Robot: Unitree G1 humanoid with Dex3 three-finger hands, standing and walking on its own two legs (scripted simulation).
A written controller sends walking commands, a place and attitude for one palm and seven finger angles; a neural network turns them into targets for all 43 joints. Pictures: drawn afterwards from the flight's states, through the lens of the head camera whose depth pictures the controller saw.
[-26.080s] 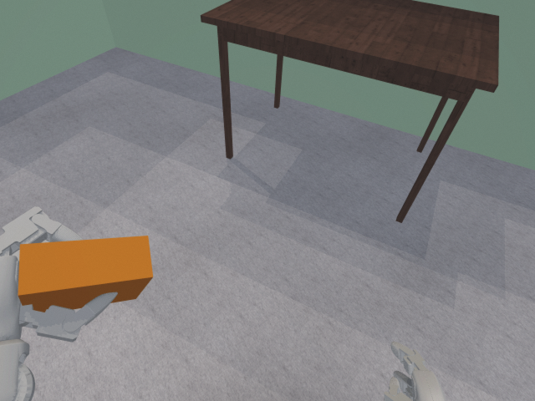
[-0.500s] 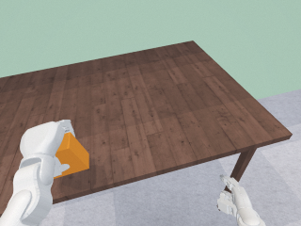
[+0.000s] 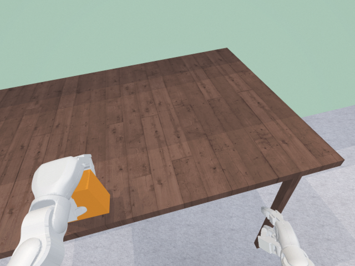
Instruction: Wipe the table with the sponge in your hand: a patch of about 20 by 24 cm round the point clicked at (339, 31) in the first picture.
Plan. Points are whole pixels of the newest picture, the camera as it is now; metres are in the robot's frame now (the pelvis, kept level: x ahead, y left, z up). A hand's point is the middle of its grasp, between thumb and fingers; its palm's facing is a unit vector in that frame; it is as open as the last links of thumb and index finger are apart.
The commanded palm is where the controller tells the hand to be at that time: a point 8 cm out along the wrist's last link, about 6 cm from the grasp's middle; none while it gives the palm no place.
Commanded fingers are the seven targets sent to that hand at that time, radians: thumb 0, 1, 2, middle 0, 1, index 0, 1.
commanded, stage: lower the sponge onto the table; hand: left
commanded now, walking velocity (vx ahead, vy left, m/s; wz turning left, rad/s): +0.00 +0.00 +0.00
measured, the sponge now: (80, 201) +0.21 +0.27 +0.05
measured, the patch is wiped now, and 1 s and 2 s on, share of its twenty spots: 0.00 0.10 0.20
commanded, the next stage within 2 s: wipe forward along the first lane in 0.08 s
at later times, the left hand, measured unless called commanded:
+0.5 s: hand (69, 180) +0.24 +0.30 +0.09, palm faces -0.01 -0.07 -1.00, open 9.0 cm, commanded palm +0.22 +0.29 +0.14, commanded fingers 0.00 0.10 1.30 -1.20 -1.60 -1.20 -1.60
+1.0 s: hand (71, 163) +0.29 +0.32 +0.08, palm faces -0.04 -0.05 -1.00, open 9.0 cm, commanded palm +0.27 +0.32 +0.13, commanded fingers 0.00 0.10 1.30 -1.20 -1.60 -1.20 -1.60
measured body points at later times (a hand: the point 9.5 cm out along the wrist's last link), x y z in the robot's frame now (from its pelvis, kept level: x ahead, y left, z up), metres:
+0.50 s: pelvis +0.00 -0.01 +0.00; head -0.01 -0.05 +0.45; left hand +0.24 +0.30 +0.14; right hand +0.23 -0.22 -0.09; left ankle -0.01 +0.11 -0.74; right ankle +0.01 -0.09 -0.74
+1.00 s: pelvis +0.00 +0.00 +0.00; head +0.00 -0.04 +0.44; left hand +0.29 +0.32 +0.14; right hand +0.20 -0.23 -0.11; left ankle -0.01 +0.11 -0.74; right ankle +0.01 -0.09 -0.74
